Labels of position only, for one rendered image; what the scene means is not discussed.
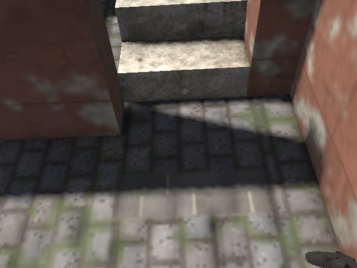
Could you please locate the right robot hand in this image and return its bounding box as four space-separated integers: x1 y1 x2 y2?
305 251 357 268

